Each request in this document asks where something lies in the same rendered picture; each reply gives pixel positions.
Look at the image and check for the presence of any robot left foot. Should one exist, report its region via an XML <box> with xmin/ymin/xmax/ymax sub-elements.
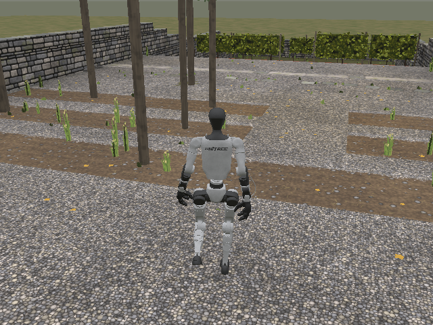
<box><xmin>192</xmin><ymin>255</ymin><xmax>203</xmax><ymax>265</ymax></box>

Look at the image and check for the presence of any robot foot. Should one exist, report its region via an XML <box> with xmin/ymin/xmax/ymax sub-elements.
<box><xmin>192</xmin><ymin>255</ymin><xmax>203</xmax><ymax>265</ymax></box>
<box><xmin>220</xmin><ymin>258</ymin><xmax>229</xmax><ymax>275</ymax></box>

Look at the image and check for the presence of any right robot hand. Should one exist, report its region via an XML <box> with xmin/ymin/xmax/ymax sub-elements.
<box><xmin>234</xmin><ymin>201</ymin><xmax>251</xmax><ymax>221</ymax></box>

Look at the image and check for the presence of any robot right forearm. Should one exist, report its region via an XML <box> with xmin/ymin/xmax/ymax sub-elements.
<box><xmin>239</xmin><ymin>166</ymin><xmax>251</xmax><ymax>202</ymax></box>

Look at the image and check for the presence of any left robot upper arm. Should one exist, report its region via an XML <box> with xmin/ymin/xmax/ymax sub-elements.
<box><xmin>184</xmin><ymin>137</ymin><xmax>203</xmax><ymax>174</ymax></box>

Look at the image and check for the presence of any left robot hand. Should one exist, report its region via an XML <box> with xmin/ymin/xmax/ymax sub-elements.
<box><xmin>177</xmin><ymin>190</ymin><xmax>193</xmax><ymax>206</ymax></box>

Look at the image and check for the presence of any right robot upper arm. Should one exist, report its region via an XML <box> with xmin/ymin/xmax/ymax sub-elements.
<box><xmin>231</xmin><ymin>137</ymin><xmax>246</xmax><ymax>176</ymax></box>

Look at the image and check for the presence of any robot left forearm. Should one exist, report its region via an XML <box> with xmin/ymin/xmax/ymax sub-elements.
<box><xmin>178</xmin><ymin>163</ymin><xmax>191</xmax><ymax>192</ymax></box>

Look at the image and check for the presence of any robot right foot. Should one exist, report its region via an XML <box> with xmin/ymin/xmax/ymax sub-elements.
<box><xmin>220</xmin><ymin>258</ymin><xmax>229</xmax><ymax>275</ymax></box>

